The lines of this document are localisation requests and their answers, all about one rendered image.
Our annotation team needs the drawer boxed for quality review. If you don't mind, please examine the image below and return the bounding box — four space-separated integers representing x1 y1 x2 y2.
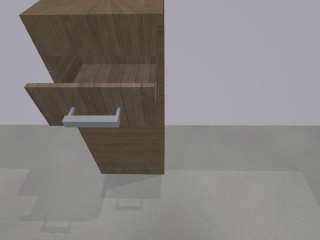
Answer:
24 55 159 126

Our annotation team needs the handle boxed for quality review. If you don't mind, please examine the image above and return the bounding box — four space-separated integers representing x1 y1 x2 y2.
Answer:
62 107 121 128

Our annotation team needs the cabinet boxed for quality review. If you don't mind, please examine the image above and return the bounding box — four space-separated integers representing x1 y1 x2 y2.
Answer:
19 0 165 175

